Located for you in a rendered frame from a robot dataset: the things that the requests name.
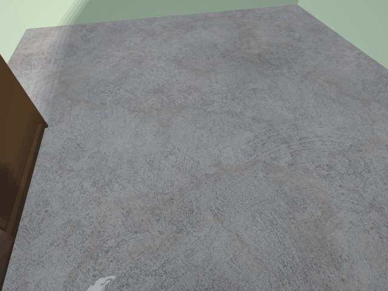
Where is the wardrobe door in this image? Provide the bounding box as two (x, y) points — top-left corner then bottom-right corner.
(0, 229), (13, 284)
(0, 71), (38, 232)

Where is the left robot hand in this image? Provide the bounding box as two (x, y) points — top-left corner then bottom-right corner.
(87, 276), (116, 291)

